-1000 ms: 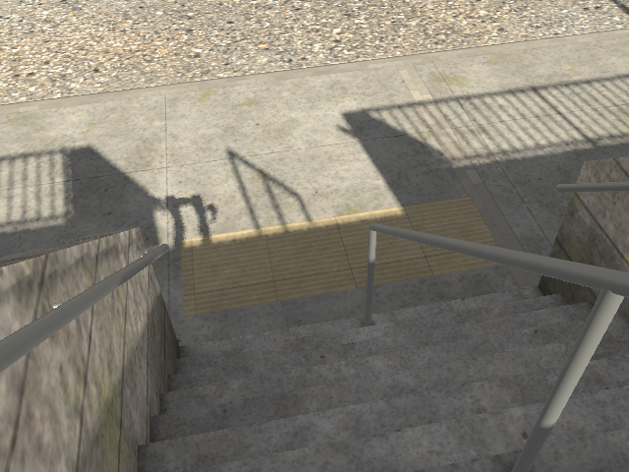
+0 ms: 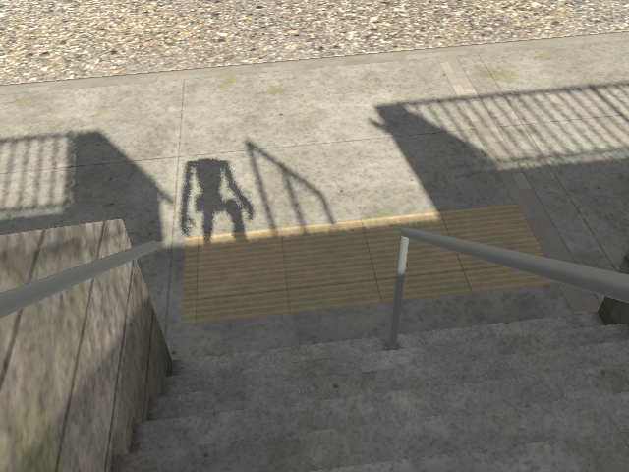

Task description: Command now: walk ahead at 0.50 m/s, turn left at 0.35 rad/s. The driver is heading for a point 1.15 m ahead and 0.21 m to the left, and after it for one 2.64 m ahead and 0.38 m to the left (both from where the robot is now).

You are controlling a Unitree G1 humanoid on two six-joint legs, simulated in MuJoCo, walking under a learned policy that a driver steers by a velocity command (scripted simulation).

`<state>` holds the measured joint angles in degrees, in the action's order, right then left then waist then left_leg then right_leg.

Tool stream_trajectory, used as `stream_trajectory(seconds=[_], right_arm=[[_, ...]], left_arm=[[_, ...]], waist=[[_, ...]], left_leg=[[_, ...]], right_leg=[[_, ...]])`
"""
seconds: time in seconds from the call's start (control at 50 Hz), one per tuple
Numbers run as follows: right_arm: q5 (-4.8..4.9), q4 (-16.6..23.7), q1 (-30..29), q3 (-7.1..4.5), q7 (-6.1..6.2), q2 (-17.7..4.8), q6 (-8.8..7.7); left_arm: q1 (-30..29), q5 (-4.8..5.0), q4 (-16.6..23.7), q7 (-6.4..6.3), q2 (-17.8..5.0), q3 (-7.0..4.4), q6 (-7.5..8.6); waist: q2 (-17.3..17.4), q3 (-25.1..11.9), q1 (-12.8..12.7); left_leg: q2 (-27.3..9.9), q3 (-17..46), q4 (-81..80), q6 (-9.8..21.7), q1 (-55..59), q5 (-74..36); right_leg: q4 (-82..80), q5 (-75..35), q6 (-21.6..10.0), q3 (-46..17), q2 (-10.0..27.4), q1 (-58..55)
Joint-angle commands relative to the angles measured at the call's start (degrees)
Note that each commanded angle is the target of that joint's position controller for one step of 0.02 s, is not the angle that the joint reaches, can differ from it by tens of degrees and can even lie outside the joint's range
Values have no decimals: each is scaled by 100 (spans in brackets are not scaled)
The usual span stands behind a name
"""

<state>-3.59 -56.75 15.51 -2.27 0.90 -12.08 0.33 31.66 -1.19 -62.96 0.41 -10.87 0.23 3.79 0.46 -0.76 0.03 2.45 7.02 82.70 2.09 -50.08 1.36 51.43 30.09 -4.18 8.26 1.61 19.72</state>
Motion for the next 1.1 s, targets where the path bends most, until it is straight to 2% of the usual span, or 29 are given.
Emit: stream_trajectory(seconds=[0.02, 0.1, 0.16, 0.22, 0.24, 0.26, 0.28, 0.3, 0.32, 0.34, 0.38, 0.4, 0.42, 0.46, 0.5, 0.58, 0.72, 0.74, 0.8, 0.82, 0.84, 0.86, 0.9, 0.92, 0.94, 0.98, 1.02, 1.04, 1.1], right_arm=[[13, 207, 202, -107, -42, -294, 34], [70, 591, -662, -118, -184, -212, 10], [316, 981, -1715, -11, -256, -54, -130], [152, 794, -925, -138, -173, -319, -102], [487, 853, -852, -120, -195, -412, -168], [447, 645, -252, -209, -208, -506, -196], [332, -77, 1813, -341, -170, -758, -130], [321, 10, 1785, -394, -180, -835, -92], [357, -181, 1761, -340, -235, -1150, -78], [554, -156, 1744, -283, -251, -1141, -97], [459, 100, 1441, -181, -157, -900, 66], [354, 59, 1630, -166, -58, -1010, -54], [335, -42, 1682, -99, -40, -806, -126], [282, 212, 929, 162, 36, -223, -210], [311, 217, 1006, 36, 27, -731, -308], [528, -36, 1334, 65, 124, -478, -457], [319, 174, 1171, 115, 133, -396, -410], [207, 212, 1124, 125, 150, -381, -345], [116, 92, 643, 70, 226, -505, -186], [112, 26, 506, -41, 127, -390, -233], [340, 355, 906, 64, 145, 120, -303], [371, 590, 1354, 135, 181, 105, -301], [135, 570, 634, 62, 274, -213, -151], [-4, 735, 181, 82, 197, -219, -80], [-95, 809, -329, 25, 171, -259, -50], [52, 921, -665, 134, -4, 65, 23], [13, 424, -65, 145, -83, 199, 54], [121, 391, -130, -35, -145, -287, -25], [69, 593, -1334, 15, -158, -188, -124]], left_arm=[[-249, 212, 309, -41, -665, -69, 257], [-155, 74, 291, -164, -662, -70, 284], [-47, -36, 358, -267, -572, -84, 164], [-291, -84, 280, -282, -797, -185, 77], [-283, -217, 360, -309, -865, -247, -79], [-106, -267, 169, -419, -1032, -342, -192], [-811, -155, 220, -370, -1061, -356, -157], [-1003, -130, 439, -373, -830, -388, -267], [-529, -192, 683, -310, -238, -290, -249], [-594, -295, 1154, -206, -481, -237, -208], [-1048, -271, 1102, -146, -698, -316, -252], [-825, -256, 1322, -168, -170, -180, -188], [-659, -283, 1045, -204, -203, -179, -262], [-1557, -299, 1255, -207, -96, -134, -417], [-858, -328, 861, -193, -308, -238, -409], [-2251, -231, 1592, -75, -490, -244, -318], [-2391, -199, 1753, -2, -354, -203, -119], [-2462, -27, 1914, -28, -329, -171, -48], [505, 114, 923, -138, -855, -500, -95], [1375, 160, 708, -89, -958, -586, -178], [1262, 83, 711, 79, -894, -385, -201], [957, 82, 775, 193, -929, -295, -174], [976, 47, 706, 226, -946, -302, -54], [816, 68, 665, 140, -1137, -338, -2], [480, 44, 598, 68, -710, -159, 79], [-175, 58, 716, -64, -238, 71, 114], [-320, 144, 723, -102, -889, -97, 140], [-336, 239, 707, -141, -885, -139, 148], [71, 282, 683, -266, -538, -49, 82]], waist=[[-735, 495, 341], [-406, 817, 7], [-461, 1398, -542], [-795, 1184, -287], [-530, 1365, -367], [-584, 885, -217], [-926, -412, 804], [440, 15, 1131], [2090, 217, 417], [1567, -270, 328], [280, -220, 297], [1239, -615, 67], [1282, -473, -71], [319, 224, -224], [444, -73, -464], [350, 393, -133], [718, 794, 309], [476, 1059, 389], [271, 290, -765], [-821, 68, -1315], [-1507, -198, -641], [-1529, -434, -62], [-635, -10, -237], [-1184, 120, -253], [-341, 731, -21], [-45, 1013, 416], [-771, 346, 530], [-486, 450, 542], [-309, 658, -73]], left_leg=[[-107, 241, -1200, 66, 121, -1890], [-65, 38, -2979, 53, 689, -3309], [-224, -719, -4667, 56, 1623, -3137], [-458, -832, -3925, 424, 1816, -2839], [-856, -446, -6394, 522, 1511, -1290], [-743, -835, -6305, 518, 2741, -895], [-356, -1421, -4473, 609, 5648, -2342], [-671, -256, -6858, 1194, 5149, -1400], [-1046, -270, -4112, 1006, 6591, -5348], [-1311, 431, -3860, 1201, 6870, -5759], [-1289, 1190, -4497, 1308, 5514, -2057], [-1857, 1992, -4670, 1798, 5212, -1080], [-1951, 2368, -4765, 1861, 4748, -793], [-1307, 1885, -4878, 1575, 2322, 111], [-1295, 1817, -4549, 1268, 2182, -1447], [-798, 1926, -3889, 1084, 2645, 1468], [-382, 1516, -2622, 1191, 2316, 1144], [-195, 1180, -2468, 1186, 2394, 730], [-110, 719, 382, 1221, 1763, -1130], [844, 29, 3460, 866, 755, 2119], [1085, -166, 4830, 759, -1042, 4907], [757, -287, 4386, 735, -1872, 4679], [368, 18, 3559, 688, -2244, 3562], [186, -91, 3460, 454, -2521, 3459], [49, 510, 2122, 250, -2552, 1902], [35, -134, -301, -188, -926, 199], [-157, -693, -490, -203, 1361, -1752], [-359, -254, -1725, -62, 860, -2864], [-336, -542, -3171, -12, 821, -3772]], right_leg=[[-1267, -1804, -180, -1562, 1277, 640], [-821, 184, -298, -1338, 1322, 695], [-694, 3, -355, -819, 1280, 896], [601, -1614, -368, -871, 1556, 377], [910, -2032, -431, -771, 1483, -545], [1695, -3012, -643, -816, 1571, -546], [3642, -4461, -508, -371, 1425, 635], [6382, -1756, -262, 195, 406, 930], [7837, 2008, -95, 173, -154, 3705], [7063, 1631, -70, -298, 45, 4576], [6237, 1176, 151, -601, 204, 4670], [5060, -523, 316, -1057, 269, 4789], [4714, -947, 444, -1139, 333, 4701], [3090, -2439, 919, -805, 174, 3327], [3099, -3423, 739, -833, 95, 2434], [659, -5266, 462, -1153, 48, 3052], [-883, -5566, 263, -1152, -252, 1075], [-2041, -4675, 236, -875, -355, 960], [-3124, -4471, -56, -695, 106, -2100], [-3395, -5092, -540, -1516, 703, -3210], [-1003, -8113, -289, -1804, 1376, -4138], [-618, -9227, -441, -2254, 1712, -4313], [-1400, -5185, -1012, -2676, 1623, -2761], [-2030, -3325, -1433, -3743, 1902, -2163], [-1863, -2878, -1039, -3365, 1458, -1198], [-2126, -2868, -619, -2692, 902, 1079], [-2368, -3308, -549, -2635, 895, 1920], [-1795, -2236, -445, -2360, 541, 1254], [-1158, -860, -486, -2391, 347, 628]])
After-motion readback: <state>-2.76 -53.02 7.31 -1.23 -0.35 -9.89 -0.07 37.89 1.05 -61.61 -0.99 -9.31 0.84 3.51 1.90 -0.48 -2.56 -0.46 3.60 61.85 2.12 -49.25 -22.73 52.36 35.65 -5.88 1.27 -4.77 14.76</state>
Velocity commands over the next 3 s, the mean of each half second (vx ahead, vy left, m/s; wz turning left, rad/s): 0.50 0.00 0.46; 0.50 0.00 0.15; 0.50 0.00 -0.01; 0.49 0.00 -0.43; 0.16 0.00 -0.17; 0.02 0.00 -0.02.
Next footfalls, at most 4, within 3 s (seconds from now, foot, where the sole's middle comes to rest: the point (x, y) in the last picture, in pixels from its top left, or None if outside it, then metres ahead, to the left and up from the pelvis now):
0.30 left None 0.23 0.12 -0.94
0.82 right None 0.49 0.02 -1.14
1.32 left None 0.69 0.27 -1.35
1.78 right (302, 462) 0.95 0.12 -1.55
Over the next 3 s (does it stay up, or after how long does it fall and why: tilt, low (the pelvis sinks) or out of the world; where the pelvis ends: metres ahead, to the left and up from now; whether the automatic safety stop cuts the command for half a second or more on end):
stays up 1.12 0.15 -0.98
